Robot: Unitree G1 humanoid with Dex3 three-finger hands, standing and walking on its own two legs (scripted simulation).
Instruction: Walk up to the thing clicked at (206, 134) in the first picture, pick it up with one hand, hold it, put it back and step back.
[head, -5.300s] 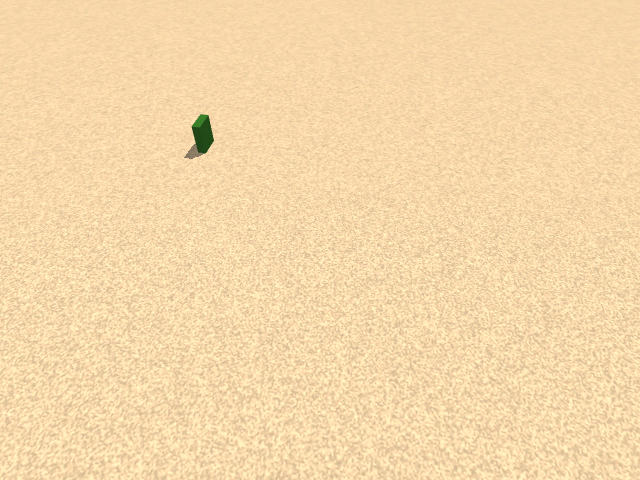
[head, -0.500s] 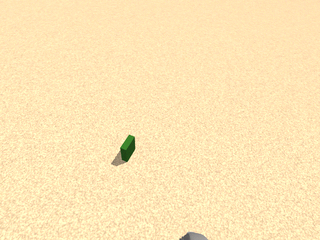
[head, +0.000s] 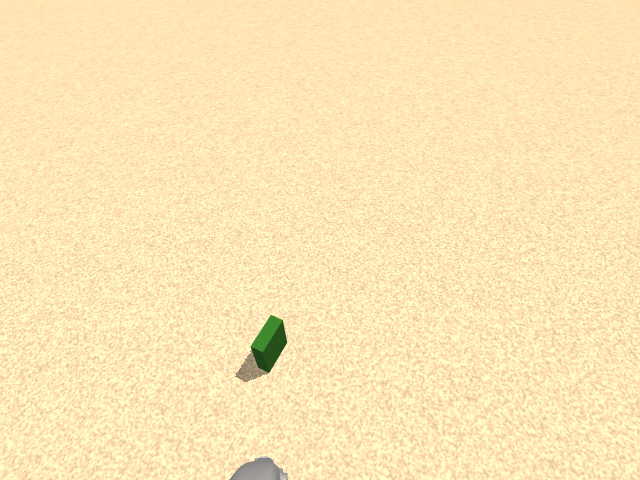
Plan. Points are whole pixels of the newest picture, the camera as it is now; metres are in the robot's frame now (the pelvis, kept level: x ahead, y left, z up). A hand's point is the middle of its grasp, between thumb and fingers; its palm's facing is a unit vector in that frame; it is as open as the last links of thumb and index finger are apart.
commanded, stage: walk up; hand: left
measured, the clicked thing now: (270, 344) +0.62 +0.22 -0.69
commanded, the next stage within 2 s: none
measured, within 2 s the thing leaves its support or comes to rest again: neither
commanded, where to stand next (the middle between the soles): +0.28 +0.03 m, yaw +0 degrees
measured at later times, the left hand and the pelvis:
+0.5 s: hand (147, 408) +0.25 +0.29 -0.14, palm faces -0.09 -0.90 -0.42, open 7.3 cm; pelvis +0.17 +0.01 -0.01, yaw -1 degrees
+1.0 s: hand (168, 373) +0.31 +0.28 -0.17, palm faces -0.03 -0.94 -0.34, open 7.3 cm; pelvis +0.23 +0.02 -0.01, yaw +0 degrees
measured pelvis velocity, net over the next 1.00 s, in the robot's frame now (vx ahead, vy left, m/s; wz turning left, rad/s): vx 0.23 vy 0.02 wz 0.00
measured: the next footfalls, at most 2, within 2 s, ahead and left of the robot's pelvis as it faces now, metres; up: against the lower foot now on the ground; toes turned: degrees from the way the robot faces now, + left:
left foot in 0.12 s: +0.18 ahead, +0.15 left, +0.00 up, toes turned +5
right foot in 0.50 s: +0.30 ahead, -0.12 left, +0.00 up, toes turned -2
